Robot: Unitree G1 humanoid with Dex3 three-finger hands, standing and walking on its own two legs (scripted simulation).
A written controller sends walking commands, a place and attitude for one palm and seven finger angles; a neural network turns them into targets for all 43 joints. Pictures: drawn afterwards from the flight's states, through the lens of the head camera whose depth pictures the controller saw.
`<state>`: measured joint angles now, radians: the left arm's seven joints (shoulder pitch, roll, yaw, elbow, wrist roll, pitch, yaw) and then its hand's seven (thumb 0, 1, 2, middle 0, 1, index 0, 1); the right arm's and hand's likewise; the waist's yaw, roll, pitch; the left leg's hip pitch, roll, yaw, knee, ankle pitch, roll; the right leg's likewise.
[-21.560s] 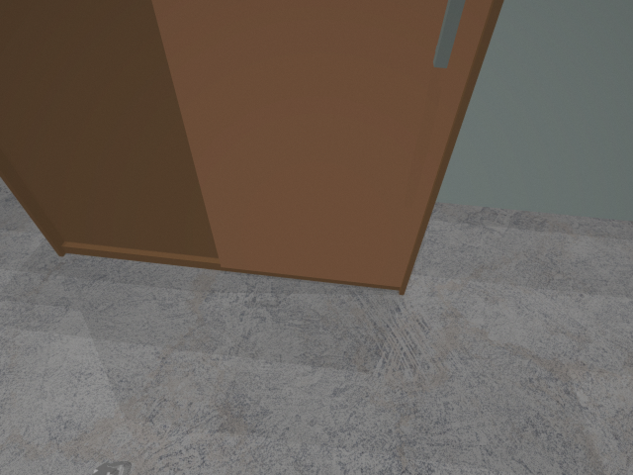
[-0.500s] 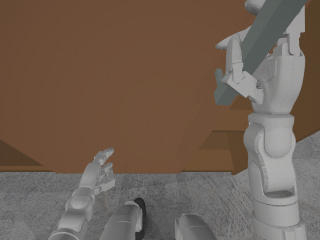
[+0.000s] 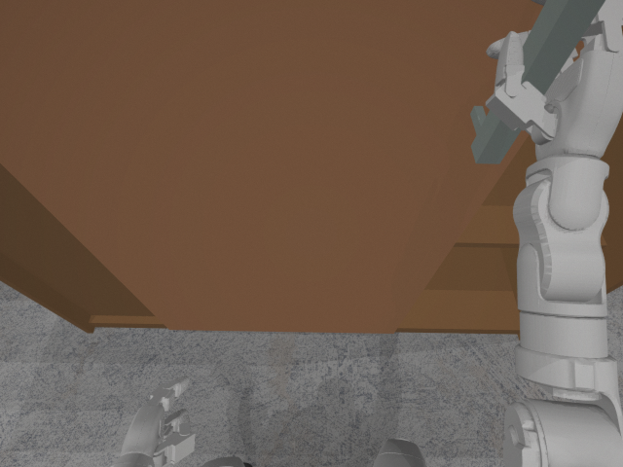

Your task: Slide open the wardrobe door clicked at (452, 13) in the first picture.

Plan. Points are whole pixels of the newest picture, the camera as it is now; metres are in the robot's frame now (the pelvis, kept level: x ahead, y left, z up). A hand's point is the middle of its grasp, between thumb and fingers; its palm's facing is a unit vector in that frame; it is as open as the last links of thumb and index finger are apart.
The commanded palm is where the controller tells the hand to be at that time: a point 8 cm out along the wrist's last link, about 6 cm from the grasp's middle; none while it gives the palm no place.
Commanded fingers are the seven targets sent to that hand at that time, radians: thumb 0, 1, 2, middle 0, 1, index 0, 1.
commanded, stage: step sideways, sliding the door along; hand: right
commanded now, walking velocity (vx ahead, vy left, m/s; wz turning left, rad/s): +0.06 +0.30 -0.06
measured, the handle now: (529, 46) +0.44 -0.20 +0.27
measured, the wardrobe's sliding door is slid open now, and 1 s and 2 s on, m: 0.42 0.46 0.46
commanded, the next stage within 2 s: stop walking and hold the door there in 0.60 s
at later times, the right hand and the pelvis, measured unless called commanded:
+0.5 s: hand (451, 81) +0.41 -0.13 +0.25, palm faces +0.45 +0.88 -0.11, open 6.5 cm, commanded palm +0.37 -0.10 +0.24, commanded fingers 0.00 -0.90 -0.90 0.45 1.40 0.45 1.40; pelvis +0.00 +0.13 +0.00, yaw -7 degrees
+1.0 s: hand (456, 82) +0.41 -0.13 +0.25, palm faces +0.65 +0.71 -0.25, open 6.9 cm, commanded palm +0.36 -0.16 +0.23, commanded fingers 0.00 -0.90 -0.90 0.45 1.40 0.45 1.40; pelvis +0.05 +0.22 +0.00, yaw +1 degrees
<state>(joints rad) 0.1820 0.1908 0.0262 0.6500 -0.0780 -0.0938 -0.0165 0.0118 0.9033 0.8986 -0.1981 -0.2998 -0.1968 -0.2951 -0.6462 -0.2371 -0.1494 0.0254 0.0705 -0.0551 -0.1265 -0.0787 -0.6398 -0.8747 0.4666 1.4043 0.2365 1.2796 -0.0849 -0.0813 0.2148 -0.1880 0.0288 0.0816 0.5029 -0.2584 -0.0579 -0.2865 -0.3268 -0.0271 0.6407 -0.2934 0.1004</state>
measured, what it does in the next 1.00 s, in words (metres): steps to the left: right foot, then left foot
